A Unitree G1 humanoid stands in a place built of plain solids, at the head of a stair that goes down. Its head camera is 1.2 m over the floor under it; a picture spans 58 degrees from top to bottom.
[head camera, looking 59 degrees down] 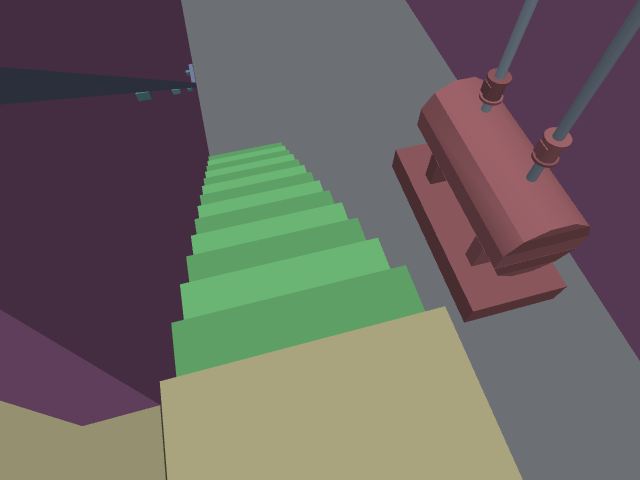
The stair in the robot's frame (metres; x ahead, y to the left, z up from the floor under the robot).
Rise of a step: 0.19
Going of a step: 0.24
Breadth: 0.84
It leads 15 degrees to the left of straight ahead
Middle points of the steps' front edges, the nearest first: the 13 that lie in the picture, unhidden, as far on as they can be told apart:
0.39 0.03 0.00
0.62 0.09 -0.18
0.85 0.16 -0.37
1.08 0.22 -0.57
1.31 0.28 -0.76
1.54 0.34 -0.95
1.77 0.41 -1.14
2.01 0.47 -1.33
2.24 0.53 -1.52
2.47 0.59 -1.71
2.70 0.66 -1.90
2.93 0.72 -2.08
3.16 0.78 -2.27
